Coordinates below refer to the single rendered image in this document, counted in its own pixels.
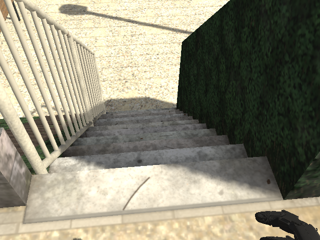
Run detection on stairs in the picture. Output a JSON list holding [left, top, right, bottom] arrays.
[[48, 107, 248, 174]]

